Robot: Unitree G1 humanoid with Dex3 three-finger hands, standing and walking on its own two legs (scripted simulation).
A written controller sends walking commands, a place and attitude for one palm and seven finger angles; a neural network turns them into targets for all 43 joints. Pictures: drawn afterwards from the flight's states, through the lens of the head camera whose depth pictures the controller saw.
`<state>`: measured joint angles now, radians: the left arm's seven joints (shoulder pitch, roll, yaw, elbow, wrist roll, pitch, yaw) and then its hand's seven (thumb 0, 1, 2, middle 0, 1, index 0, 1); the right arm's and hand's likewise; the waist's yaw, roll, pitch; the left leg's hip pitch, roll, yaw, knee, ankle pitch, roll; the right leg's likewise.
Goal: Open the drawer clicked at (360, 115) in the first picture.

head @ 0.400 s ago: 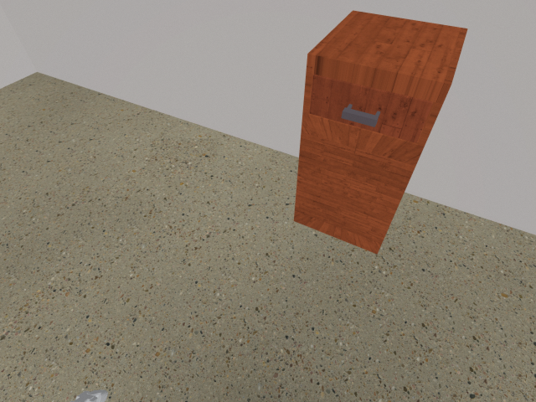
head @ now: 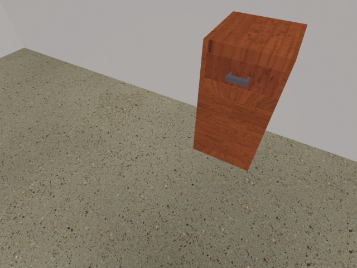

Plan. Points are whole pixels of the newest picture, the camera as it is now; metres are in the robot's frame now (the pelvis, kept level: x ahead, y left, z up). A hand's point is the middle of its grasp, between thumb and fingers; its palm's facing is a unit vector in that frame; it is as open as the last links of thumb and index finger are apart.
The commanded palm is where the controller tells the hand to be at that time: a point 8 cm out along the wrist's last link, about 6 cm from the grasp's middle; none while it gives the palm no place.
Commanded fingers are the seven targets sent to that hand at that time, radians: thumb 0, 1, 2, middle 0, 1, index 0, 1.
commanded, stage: stand and wait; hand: left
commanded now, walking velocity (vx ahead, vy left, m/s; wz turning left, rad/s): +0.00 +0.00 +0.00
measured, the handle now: (238, 78) +0.96 -0.23 -0.09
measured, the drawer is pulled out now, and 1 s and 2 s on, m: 0.00 0.00 0.00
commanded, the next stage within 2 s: look at it before walking up in 0.42 s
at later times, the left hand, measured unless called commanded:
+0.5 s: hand out of the picture +0.07 +0.26 -0.15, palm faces -0.03 -0.94 -0.34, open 7.3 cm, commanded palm none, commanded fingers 0.00 0.90 0.90 -0.20 -0.30 -0.20 -0.30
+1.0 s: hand out of the picture +0.08 +0.26 -0.15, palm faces -0.03 -0.94 -0.34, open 7.3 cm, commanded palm none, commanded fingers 0.00 0.90 0.90 -0.20 -0.30 -0.20 -0.30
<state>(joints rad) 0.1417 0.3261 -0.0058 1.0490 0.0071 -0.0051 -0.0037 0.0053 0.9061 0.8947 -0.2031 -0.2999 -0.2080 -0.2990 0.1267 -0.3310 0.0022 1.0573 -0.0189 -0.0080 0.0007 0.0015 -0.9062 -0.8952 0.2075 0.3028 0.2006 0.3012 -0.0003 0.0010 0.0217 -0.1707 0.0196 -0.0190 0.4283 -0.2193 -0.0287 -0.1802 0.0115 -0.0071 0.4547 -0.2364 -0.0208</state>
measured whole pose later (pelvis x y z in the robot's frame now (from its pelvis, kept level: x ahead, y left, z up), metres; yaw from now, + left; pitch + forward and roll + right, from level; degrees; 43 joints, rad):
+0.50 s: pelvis -0.01 +0.01 +0.00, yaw +0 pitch -2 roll +0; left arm 0.15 0.35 0.00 1.09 0.01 -0.01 0.00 0.01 0.91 0.89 -0.20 -0.30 -0.21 -0.30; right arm 0.15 -0.34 0.00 1.11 -0.01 -0.01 0.00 0.00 -0.91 -0.90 0.21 0.30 0.20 0.30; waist 0.00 0.00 0.03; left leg -0.17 0.02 -0.01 0.40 -0.19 -0.02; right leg -0.18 0.01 0.00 0.41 -0.20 -0.01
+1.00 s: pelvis +0.00 +0.01 +0.00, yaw +0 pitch -2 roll +0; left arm 0.13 0.35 0.00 1.09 0.01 -0.01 0.00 0.00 0.91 0.89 -0.20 -0.30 -0.21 -0.30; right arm 0.12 -0.34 0.01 1.11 -0.01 -0.01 0.00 0.00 -0.91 -0.90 0.21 0.30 0.20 0.30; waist 0.00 0.00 0.04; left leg -0.15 0.01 -0.01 0.38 -0.20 -0.02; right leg -0.16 0.00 0.01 0.39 -0.21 -0.01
